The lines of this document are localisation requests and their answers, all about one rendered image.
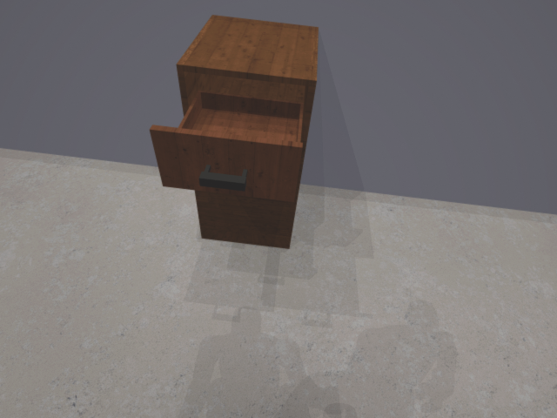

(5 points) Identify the cabinet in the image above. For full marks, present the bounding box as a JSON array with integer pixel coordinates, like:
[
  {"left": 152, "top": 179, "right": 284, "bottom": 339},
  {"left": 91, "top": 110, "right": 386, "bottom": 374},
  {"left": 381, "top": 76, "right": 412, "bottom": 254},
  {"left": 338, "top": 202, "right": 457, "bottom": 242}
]
[{"left": 177, "top": 15, "right": 319, "bottom": 249}]

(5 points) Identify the handle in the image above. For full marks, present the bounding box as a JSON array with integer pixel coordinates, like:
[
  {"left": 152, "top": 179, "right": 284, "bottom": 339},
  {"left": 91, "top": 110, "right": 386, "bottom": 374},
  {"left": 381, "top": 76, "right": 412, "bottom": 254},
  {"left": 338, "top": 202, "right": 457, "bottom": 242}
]
[{"left": 199, "top": 165, "right": 247, "bottom": 191}]

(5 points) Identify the drawer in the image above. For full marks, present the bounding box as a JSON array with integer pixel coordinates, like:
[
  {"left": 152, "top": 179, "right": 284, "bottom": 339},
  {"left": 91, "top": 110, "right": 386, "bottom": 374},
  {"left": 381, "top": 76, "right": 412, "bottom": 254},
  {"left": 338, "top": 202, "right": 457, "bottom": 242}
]
[{"left": 150, "top": 91, "right": 304, "bottom": 202}]

